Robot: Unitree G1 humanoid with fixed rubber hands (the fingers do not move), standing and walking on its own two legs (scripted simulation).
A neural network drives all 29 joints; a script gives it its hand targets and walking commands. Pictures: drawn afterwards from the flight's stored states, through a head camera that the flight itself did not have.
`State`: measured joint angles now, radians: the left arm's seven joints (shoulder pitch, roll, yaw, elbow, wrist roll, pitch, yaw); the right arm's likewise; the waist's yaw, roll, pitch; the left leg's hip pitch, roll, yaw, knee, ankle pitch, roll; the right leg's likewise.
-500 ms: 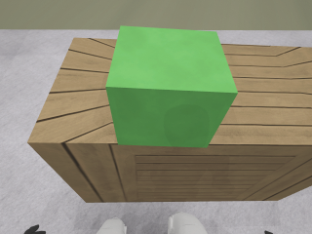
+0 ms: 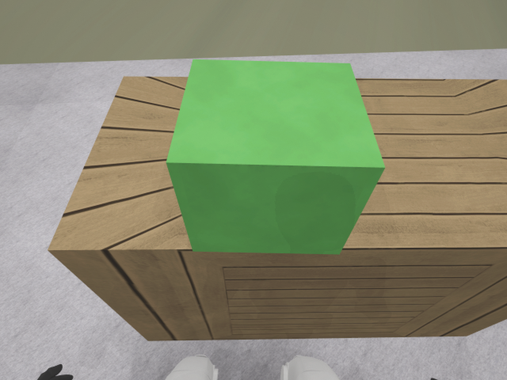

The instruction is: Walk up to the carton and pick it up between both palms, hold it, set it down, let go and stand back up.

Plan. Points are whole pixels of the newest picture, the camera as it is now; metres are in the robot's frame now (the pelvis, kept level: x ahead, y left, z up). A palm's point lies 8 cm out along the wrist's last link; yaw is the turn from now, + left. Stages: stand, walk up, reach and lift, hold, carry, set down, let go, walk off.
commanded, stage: walk up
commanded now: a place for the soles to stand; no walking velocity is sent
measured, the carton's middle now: (268, 160) +0.44 -0.02 +0.08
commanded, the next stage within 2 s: reach and lift in 1.98 s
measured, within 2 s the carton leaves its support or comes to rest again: neither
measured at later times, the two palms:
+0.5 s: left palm out of the picture +0.10 +0.33 -0.10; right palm out of the picture +0.07 -0.31 -0.10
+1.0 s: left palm out of the picture +0.12 +0.32 -0.10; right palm out of the picture +0.10 -0.32 -0.10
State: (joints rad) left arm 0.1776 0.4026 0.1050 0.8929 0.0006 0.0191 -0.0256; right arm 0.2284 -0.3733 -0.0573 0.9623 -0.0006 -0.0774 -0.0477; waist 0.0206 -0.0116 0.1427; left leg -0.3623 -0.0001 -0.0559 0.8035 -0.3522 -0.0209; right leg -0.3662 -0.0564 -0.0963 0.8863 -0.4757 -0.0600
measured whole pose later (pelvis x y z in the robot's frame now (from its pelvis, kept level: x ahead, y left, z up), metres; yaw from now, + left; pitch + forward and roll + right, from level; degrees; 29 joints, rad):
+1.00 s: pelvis +0.04 +0.00 +0.00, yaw +0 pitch -5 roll +1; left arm 0.18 0.40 0.10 0.89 0.00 0.00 -0.02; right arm 0.23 -0.37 -0.06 0.95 0.00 -0.08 -0.03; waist 0.02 -0.03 0.13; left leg -0.37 -0.01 -0.06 0.80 -0.35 -0.01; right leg -0.37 -0.04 -0.10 0.94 -0.57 -0.05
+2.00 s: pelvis +0.04 +0.00 +0.01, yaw +0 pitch -4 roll +1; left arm 0.14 0.40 0.10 0.88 0.00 0.02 -0.02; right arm 0.22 -0.37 -0.06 0.96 0.00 -0.08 -0.03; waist 0.02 -0.02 0.13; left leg -0.34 -0.01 -0.06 0.76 -0.35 -0.02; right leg -0.34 -0.04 -0.10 0.78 -0.38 -0.05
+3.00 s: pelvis +0.04 +0.01 +0.04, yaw -1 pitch -2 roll -1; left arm 0.28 0.38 0.03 0.11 -0.02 0.20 0.11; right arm 0.29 -0.32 -0.08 0.39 0.04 -0.15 0.12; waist 0.00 -0.06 0.11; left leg -0.25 0.03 -0.05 0.47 -0.19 -0.03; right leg -0.22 0.00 -0.10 0.42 -0.17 -0.05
